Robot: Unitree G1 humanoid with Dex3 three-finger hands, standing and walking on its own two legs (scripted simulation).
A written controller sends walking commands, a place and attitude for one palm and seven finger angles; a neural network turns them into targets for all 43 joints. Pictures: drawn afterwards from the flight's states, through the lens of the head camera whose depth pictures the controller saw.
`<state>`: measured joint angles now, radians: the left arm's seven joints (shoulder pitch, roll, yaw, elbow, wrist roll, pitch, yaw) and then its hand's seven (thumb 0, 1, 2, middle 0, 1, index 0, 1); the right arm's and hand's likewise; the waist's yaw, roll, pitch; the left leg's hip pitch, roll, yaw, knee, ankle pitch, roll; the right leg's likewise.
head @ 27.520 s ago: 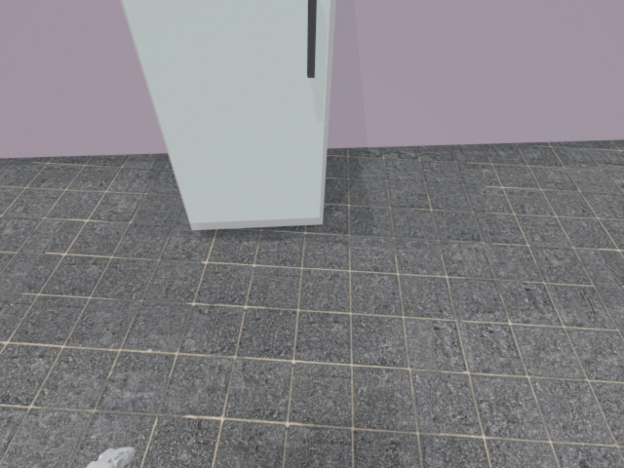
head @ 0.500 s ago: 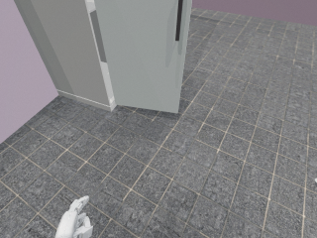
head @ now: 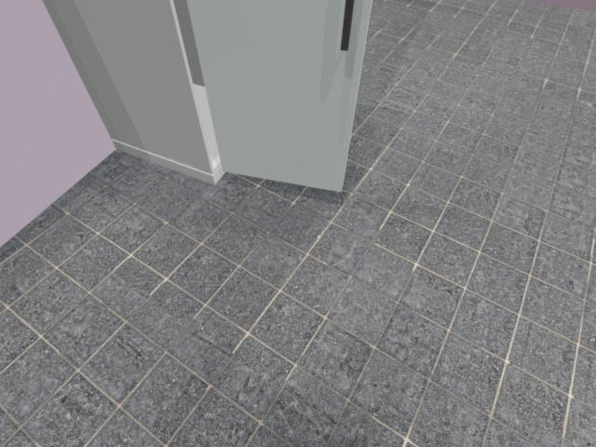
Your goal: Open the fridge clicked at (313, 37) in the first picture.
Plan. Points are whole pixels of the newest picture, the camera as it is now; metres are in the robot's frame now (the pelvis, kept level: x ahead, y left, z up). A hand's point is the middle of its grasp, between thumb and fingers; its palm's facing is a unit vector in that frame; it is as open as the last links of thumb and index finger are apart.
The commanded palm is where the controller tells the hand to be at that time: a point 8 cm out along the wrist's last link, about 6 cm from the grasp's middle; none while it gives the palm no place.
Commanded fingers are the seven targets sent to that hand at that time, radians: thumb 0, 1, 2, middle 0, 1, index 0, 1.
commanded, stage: let the arm hang, fingers relaxed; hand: right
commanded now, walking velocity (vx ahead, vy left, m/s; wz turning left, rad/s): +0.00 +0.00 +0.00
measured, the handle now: out of the picture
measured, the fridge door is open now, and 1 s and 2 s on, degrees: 78 78 78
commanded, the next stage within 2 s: look to check the result in 0.58 s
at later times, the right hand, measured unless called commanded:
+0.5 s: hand out of the picture +0.09 -0.20 -0.16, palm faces -0.08 +0.97 -0.25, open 7.4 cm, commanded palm none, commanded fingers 0.00 -0.90 -0.90 0.20 0.30 0.20 0.30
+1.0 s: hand out of the picture +0.11 -0.24 -0.16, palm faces -0.07 +0.94 -0.32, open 7.4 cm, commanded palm none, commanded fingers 0.00 -0.90 -0.90 0.20 0.30 0.20 0.30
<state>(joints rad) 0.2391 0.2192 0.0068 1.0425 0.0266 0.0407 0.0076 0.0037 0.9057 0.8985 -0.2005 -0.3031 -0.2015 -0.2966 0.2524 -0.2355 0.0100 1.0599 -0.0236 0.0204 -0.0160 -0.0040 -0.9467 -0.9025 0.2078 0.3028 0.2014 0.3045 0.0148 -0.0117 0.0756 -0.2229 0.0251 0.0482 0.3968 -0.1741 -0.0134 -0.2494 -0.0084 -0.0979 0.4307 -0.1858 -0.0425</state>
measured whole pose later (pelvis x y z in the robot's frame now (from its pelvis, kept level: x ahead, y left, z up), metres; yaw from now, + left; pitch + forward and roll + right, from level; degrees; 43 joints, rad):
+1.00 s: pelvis +0.04 +0.00 +0.01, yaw +1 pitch -1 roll +0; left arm 0.12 0.29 0.02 1.14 0.02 0.00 0.01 0.00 0.90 0.90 -0.20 -0.30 -0.20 -0.30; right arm 0.12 -0.30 0.00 1.14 -0.02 -0.02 -0.01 0.01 -0.90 -0.90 0.20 0.30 0.20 0.30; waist 0.02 -0.01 0.07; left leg -0.12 0.03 0.02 0.31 -0.18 -0.02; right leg -0.12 0.00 -0.12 0.31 -0.19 -0.04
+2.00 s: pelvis +0.06 +0.01 +0.01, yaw +1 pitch +0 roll +0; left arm 0.09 0.33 0.01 1.13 0.02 0.00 0.01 0.00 0.90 0.90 -0.20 -0.30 -0.20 -0.30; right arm 0.10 -0.33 0.01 1.12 -0.02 -0.02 -0.01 0.01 -0.90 -0.90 0.20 0.30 0.20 0.30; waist 0.02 -0.01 0.06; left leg -0.06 0.01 0.04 0.26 -0.19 0.00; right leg -0.07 -0.01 -0.11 0.27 -0.19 -0.02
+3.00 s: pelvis +0.05 +0.01 +0.01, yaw +1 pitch -1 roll +0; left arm 0.10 0.33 0.01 1.14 0.02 0.00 0.00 0.00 0.90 0.90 -0.20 -0.30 -0.20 -0.30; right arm 0.10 -0.34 0.01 1.13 -0.02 -0.02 -0.01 0.01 -0.90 -0.90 0.20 0.30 0.20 0.30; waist 0.02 0.00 0.06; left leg -0.06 0.02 0.04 0.25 -0.17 -0.01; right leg -0.07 -0.01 -0.11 0.26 -0.17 -0.02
